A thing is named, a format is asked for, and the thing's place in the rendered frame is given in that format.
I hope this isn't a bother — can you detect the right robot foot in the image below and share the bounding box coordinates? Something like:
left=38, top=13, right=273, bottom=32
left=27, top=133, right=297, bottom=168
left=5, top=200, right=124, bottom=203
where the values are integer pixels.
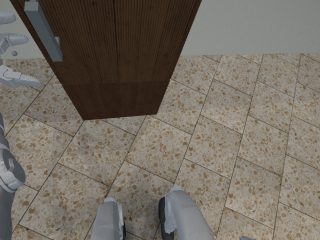
left=158, top=197, right=175, bottom=240

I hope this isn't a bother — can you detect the cupboard door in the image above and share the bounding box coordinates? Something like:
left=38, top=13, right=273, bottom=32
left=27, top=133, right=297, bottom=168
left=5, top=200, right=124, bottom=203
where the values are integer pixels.
left=17, top=0, right=197, bottom=85

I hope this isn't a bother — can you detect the left robot forearm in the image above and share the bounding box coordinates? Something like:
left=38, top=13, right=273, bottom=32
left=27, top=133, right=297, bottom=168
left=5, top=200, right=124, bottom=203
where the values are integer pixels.
left=0, top=112, right=10, bottom=151

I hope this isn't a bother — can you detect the robot left upper arm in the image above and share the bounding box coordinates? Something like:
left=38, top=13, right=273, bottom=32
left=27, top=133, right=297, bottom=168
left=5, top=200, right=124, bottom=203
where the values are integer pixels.
left=0, top=148, right=26, bottom=240

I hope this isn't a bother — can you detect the handle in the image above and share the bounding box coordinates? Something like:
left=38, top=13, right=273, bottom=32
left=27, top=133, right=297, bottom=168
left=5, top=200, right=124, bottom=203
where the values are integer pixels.
left=24, top=0, right=63, bottom=62

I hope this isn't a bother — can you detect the robot left hand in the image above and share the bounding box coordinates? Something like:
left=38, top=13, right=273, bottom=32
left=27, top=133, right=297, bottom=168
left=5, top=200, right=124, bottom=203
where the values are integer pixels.
left=0, top=10, right=42, bottom=88

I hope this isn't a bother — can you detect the right robot thigh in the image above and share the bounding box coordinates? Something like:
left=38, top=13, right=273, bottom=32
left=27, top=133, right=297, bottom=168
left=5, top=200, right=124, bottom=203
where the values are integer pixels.
left=165, top=190, right=216, bottom=240

